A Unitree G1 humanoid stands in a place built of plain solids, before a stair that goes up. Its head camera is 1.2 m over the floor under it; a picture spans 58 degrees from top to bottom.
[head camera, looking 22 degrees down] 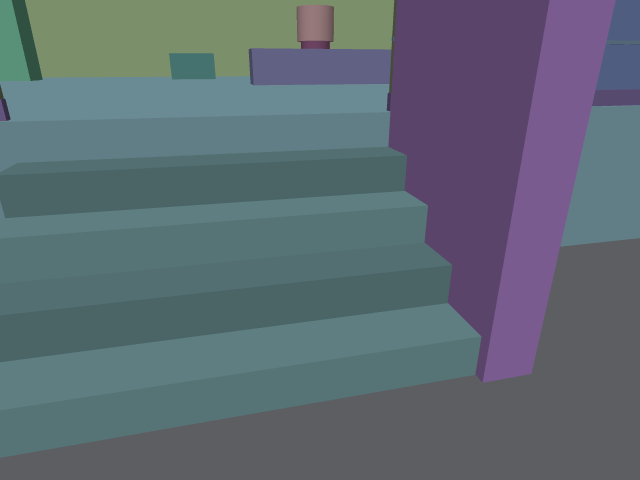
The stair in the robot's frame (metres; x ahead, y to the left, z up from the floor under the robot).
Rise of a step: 0.19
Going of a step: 0.27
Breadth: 1.91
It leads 14 degrees to the left of straight ahead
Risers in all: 5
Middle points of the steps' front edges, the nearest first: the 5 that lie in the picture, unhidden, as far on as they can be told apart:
1.24 0.28 0.19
1.51 0.34 0.38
1.77 0.40 0.57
2.03 0.47 0.77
2.30 0.53 0.96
